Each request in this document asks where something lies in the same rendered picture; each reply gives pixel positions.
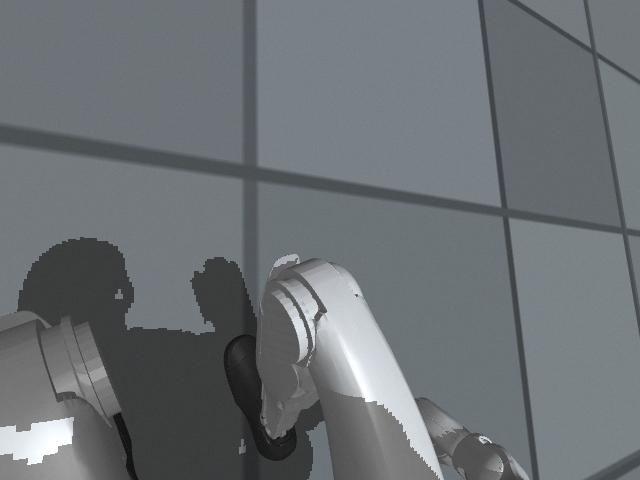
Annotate right robot hand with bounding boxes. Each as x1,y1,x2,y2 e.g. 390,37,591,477
414,397,471,467

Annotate left robot foot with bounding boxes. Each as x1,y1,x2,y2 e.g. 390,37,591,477
113,412,138,480

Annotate right robot foot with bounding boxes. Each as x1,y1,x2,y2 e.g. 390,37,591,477
224,335,297,461

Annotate right robot arm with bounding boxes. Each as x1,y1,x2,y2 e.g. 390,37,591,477
452,433,529,480

